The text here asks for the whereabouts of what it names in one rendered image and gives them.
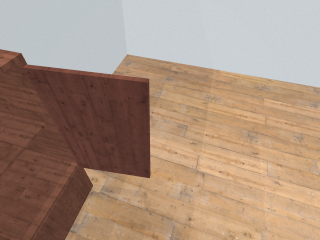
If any cupboard door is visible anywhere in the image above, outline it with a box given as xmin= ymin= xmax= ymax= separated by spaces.
xmin=23 ymin=64 xmax=151 ymax=178

